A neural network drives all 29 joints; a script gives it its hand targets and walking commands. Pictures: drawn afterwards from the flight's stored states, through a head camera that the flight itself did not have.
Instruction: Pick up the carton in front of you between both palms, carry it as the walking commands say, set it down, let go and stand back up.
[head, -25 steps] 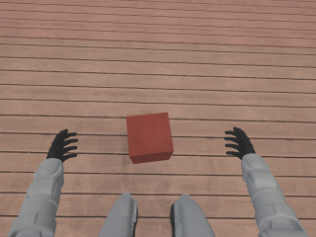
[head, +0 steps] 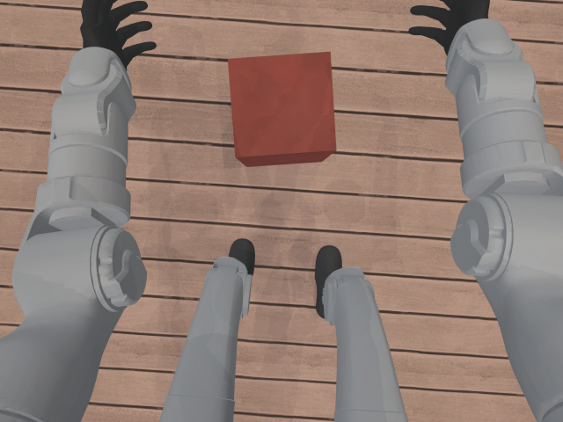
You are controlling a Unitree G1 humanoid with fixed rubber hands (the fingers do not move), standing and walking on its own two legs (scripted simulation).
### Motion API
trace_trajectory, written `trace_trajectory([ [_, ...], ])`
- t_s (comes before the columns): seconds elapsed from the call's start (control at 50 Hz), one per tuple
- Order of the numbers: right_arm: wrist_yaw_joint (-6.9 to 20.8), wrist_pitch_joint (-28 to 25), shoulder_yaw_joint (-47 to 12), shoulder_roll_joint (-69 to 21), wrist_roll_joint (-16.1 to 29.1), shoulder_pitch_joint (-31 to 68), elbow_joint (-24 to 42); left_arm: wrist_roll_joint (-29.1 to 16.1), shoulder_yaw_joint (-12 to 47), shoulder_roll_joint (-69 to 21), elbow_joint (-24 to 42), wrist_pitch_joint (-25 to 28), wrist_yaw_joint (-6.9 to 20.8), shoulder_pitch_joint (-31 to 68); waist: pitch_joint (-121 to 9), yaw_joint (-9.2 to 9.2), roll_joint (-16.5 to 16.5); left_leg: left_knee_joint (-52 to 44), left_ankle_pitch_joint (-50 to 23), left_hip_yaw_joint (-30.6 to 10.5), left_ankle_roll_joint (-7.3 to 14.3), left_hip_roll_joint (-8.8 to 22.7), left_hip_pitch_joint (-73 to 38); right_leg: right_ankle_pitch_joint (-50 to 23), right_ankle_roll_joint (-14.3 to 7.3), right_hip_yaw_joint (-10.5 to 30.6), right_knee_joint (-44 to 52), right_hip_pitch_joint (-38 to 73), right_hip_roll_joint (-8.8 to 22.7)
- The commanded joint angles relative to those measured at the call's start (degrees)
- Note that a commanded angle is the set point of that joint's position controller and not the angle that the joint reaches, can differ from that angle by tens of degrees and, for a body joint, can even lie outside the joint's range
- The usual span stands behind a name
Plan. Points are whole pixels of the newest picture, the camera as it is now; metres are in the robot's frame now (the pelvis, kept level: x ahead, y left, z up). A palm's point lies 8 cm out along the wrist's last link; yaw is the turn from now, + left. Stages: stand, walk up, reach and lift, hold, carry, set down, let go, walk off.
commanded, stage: reach and lift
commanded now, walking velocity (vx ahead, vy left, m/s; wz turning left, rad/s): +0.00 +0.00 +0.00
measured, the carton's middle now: (282, 118) +0.55 +0.04 -0.53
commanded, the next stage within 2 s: none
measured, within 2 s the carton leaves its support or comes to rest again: leaves its support in 1.88 s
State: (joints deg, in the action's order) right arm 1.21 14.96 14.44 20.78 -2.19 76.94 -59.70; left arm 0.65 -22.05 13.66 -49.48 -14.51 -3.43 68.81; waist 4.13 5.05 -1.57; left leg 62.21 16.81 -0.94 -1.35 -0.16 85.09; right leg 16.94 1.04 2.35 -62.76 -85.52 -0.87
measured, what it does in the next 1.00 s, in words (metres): lowers itself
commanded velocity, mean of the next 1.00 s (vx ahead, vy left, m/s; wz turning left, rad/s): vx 0.00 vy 0.00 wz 0.00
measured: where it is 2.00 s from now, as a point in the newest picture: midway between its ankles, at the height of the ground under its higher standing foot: (284, 291)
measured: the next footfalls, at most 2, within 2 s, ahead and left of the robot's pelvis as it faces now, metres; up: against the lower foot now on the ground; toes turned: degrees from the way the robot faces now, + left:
none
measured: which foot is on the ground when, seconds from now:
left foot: down 0.00-1.00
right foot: down 0.00-1.00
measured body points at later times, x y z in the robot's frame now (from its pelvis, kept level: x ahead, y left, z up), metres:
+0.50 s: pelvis +0.03 -0.01 -0.12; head +0.39 +0.00 +0.15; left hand +0.52 +0.24 -0.29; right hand +0.58 -0.14 -0.29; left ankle +0.09 +0.13 -0.62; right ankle +0.09 -0.13 -0.62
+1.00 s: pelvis -0.02 -0.01 -0.27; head +0.37 +0.01 -0.06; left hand +0.53 +0.22 -0.46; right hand +0.58 -0.14 -0.47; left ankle +0.09 +0.13 -0.62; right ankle +0.09 -0.13 -0.62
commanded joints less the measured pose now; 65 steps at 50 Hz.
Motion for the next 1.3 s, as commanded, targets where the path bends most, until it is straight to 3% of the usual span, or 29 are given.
trace_trajectory([
  [0.0,-0.15,-1.82,2.36,6.79,-2.28,18.04,5.59,1.70,-2.50,6.64,7.18,1.99,0.12,15.38,-62.39,1.82,-2.24,-4.83,-9.89,5.36,-2.55,-3.22,-29.75,-5.69,0.95,-4.63,4.13,31.20,-3.74],
  [0.1,-0.85,-4.58,4.36,2.95,-4.75,14.81,7.71,3.26,-4.45,4.21,8.23,5.31,1.11,11.34,-67.84,1.49,-3.01,-2.57,-24.71,5.15,-2.28,-4.21,-26.42,-24.03,0.41,-2.72,1.15,35.03,-3.93],
  [0.2,-1.55,-7.96,6.36,-2.43,-6.84,8.41,7.58,5.72,-7.29,1.44,6.31,9.27,2.21,5.64,-63.30,0.96,-3.59,1.86,-30.37,4.17,-2.35,-3.93,-13.20,-34.18,0.58,-0.66,-4.44,28.31,-3.25],
  [0.32,-3.14,-10.01,4.92,-3.45,-5.94,5.15,8.04,6.08,-7.82,1.41,3.24,11.70,1.86,3.37,-60.64,0.96,-3.24,12.81,-25.69,3.73,-2.98,-3.57,-3.25,-25.31,1.77,-1.65,-14.67,9.92,-3.51],
  [0.5,-6.92,-9.97,-5.30,3.80,4.66,13.14,10.32,-5.02,1.95,8.21,4.05,11.37,-1.41,11.73,-74.46,0.82,-4.27,32.36,-24.16,4.68,-2.98,-3.44,-1.16,-21.02,2.00,-2.99,-33.19,4.98,-3.43],
  [0.62,-7.83,-7.47,-9.30,8.47,10.08,23.18,10.29,-10.25,6.84,12.66,4.30,8.63,-2.99,21.02,-75.83,1.13,-3.91,39.41,-10.31,6.45,-2.75,-2.61,3.29,-9.22,1.72,-4.99,-40.98,5.39,-2.86],
  [0.66,-7.66,-6.76,-9.89,8.54,11.37,25.19,7.47,-10.22,7.40,13.53,1.67,7.93,-3.19,24.74,-70.89,1.06,-3.23,41.24,-5.64,6.57,-2.61,-2.14,3.92,-2.38,1.59,-5.21,-41.70,0.54,-2.57],
  [0.76,-6.75,-6.93,-10.52,9.49,11.90,29.47,-0.35,-10.24,8.39,13.62,-6.07,7.97,-3.06,29.71,-58.86,1.01,-2.80,45.52,1.68,6.23,-2.29,-0.89,10.44,4.29,1.36,-4.24,-45.72,-5.12,-1.39],
  [0.88,-6.00,-9.23,-10.58,11.31,12.21,32.82,-4.94,-10.12,9.42,14.45,-11.25,10.02,-2.76,34.68,-51.90,0.21,-1.26,50.71,-0.27,4.80,-2.23,-0.47,9.35,3.66,1.42,-3.84,-50.93,-10.80,-0.64],
  [0.94,-6.15,-10.45,-11.78,12.34,12.56,35.59,-3.08,-11.06,9.81,15.47,-10.17,11.17,-2.97,37.08,-52.10,0.48,-3.34,52.61,-3.45,4.37,-1.90,-0.82,10.08,0.63,1.62,-3.50,-53.32,-9.67,-0.46],
  [1.1,-6.58,-12.01,-14.37,9.89,15.42,31.64,-0.30,-13.10,12.51,14.21,-10.40,12.76,-3.67,33.16,-59.20,0.74,-2.65,56.51,-15.47,4.06,-1.31,-1.58,1.88,-9.16,1.91,-3.97,-56.91,-7.85,-1.50],
  [1.28,-6.78,-11.44,-12.77,8.31,13.76,29.44,-3.74,-12.42,12.19,12.75,-12.01,12.36,-3.36,32.81,-50.85,-0.55,-1.61,55.22,-7.46,4.04,-1.55,-1.73,8.30,-2.31,1.47,-3.86,-55.15,-11.72,-1.80],
])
